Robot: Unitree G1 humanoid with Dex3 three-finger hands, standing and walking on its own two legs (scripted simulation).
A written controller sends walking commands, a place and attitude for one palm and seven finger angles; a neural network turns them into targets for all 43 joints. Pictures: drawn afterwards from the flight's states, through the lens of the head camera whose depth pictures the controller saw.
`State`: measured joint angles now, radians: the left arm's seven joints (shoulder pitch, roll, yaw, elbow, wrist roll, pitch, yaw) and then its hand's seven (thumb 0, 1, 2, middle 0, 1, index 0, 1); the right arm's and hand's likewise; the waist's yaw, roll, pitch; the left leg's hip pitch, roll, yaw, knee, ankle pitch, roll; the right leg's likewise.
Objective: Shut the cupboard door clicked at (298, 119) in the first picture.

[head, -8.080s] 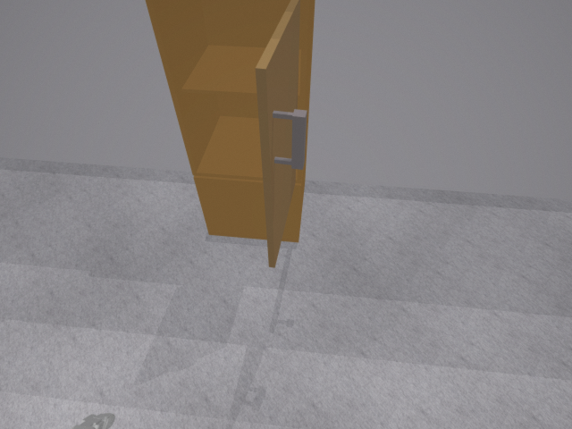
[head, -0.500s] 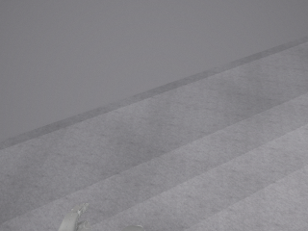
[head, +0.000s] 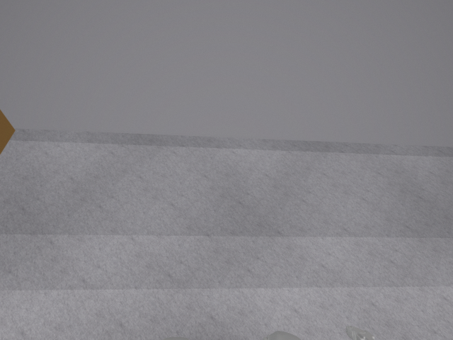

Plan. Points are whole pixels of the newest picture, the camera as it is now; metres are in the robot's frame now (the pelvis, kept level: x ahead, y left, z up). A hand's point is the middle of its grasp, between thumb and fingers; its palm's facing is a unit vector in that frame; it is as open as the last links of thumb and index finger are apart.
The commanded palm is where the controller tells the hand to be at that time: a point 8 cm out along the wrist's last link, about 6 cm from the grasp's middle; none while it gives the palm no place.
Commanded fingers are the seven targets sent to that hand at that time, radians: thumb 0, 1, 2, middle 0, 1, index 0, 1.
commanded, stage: walk to a spot facing it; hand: left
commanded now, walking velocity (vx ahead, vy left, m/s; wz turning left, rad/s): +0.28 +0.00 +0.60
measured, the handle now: out of the picture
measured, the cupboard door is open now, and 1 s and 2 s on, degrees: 86 86 86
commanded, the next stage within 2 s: turn to face it in 2.00 s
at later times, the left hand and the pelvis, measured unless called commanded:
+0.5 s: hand (127, 315) +0.17 +0.20 -0.13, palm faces +0.24 -0.94 -0.24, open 7.4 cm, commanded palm none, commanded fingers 0.00 0.90 0.90 -0.20 -0.30 -0.20 -0.30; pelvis +0.08 -0.03 +0.01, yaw +17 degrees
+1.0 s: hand out of the picture +0.00 +0.11 -0.16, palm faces +0.64 -0.74 -0.18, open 7.4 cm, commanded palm none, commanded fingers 0.00 0.90 0.90 -0.20 -0.30 -0.20 -0.30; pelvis +0.21 +0.07 -0.01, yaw +33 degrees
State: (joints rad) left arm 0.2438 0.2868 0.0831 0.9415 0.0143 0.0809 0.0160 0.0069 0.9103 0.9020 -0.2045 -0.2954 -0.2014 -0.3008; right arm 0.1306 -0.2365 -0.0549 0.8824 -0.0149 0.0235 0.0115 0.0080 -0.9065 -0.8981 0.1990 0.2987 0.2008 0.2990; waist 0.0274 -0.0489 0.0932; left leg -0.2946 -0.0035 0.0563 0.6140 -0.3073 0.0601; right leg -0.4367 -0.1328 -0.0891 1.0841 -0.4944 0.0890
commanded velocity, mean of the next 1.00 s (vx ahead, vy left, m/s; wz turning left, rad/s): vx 0.34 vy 0.00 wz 0.46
